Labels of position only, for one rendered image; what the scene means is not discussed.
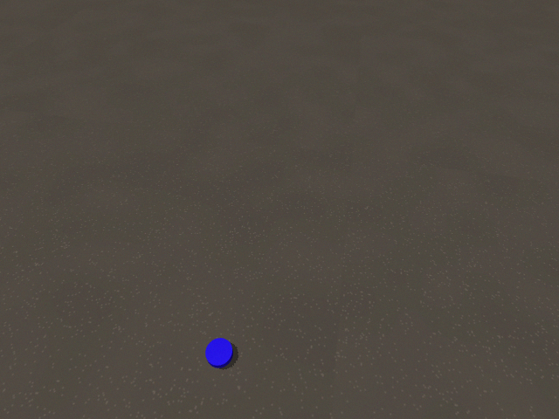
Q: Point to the tin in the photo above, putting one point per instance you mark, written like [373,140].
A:
[219,352]

